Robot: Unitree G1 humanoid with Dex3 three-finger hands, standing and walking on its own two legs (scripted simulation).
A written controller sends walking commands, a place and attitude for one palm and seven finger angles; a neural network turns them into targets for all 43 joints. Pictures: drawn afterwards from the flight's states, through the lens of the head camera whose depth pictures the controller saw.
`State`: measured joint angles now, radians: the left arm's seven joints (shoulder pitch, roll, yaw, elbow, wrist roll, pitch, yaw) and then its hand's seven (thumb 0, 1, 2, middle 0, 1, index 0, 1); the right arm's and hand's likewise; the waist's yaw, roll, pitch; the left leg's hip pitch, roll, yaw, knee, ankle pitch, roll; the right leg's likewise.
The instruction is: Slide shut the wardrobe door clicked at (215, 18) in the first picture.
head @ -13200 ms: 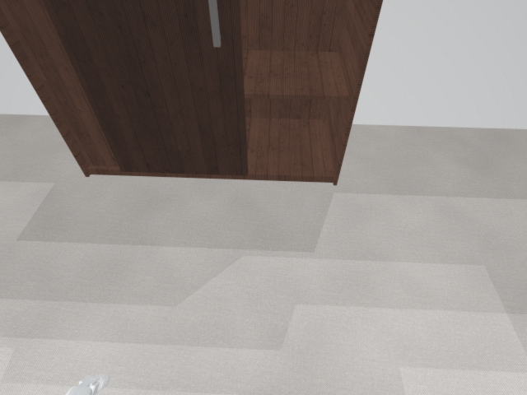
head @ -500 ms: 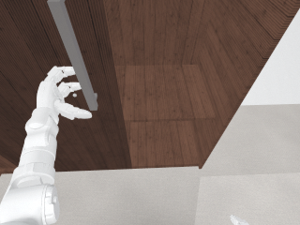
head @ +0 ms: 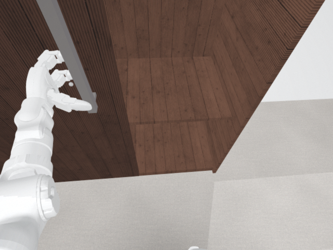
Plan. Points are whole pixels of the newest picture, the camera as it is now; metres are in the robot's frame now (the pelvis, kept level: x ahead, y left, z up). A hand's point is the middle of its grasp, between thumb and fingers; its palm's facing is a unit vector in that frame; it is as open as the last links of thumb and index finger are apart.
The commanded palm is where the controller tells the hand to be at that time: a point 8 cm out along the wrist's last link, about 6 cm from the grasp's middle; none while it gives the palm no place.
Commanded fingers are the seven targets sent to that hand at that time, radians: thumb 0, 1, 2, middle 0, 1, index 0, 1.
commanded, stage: feel for the door with the fingertips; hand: left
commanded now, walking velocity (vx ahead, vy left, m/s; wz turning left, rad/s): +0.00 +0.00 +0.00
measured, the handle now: (74, 56) +0.52 +0.20 +0.17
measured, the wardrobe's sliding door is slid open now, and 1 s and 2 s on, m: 0.46 0.46 0.46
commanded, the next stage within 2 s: slide the fingers in behind the handle in 0.08 s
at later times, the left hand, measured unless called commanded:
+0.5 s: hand (67, 87) +0.47 +0.22 +0.12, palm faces +0.06 -1.00 -0.01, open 13.9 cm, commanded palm +0.44 +0.26 +0.12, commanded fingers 0.00 -0.50 0.30 -0.30 -1.20 -0.30 -1.20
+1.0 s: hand (82, 85) +0.47 +0.19 +0.12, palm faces +0.06 -1.00 -0.01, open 14.0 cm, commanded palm +0.44 +0.24 +0.12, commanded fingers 0.00 -0.50 0.30 -0.30 -1.20 -0.30 -1.20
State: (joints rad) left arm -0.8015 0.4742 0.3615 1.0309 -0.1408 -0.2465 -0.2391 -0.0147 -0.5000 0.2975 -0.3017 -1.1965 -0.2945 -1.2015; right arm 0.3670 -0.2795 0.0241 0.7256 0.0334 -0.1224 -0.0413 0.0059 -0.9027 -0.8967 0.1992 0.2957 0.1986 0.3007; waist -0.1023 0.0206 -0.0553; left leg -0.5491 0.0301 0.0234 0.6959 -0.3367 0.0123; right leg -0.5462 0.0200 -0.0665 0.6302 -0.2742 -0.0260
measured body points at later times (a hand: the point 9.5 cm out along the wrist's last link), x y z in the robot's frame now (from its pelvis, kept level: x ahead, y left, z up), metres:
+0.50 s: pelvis +0.01 +0.01 +0.00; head +0.07 +0.02 +0.45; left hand +0.46 +0.28 +0.12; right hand +0.06 -0.25 -0.11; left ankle +0.00 +0.11 -0.72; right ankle +0.02 -0.11 -0.72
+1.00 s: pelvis +0.01 +0.00 +0.00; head +0.07 +0.00 +0.45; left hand +0.46 +0.24 +0.12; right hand +0.07 -0.26 -0.12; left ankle +0.00 +0.11 -0.72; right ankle +0.02 -0.11 -0.72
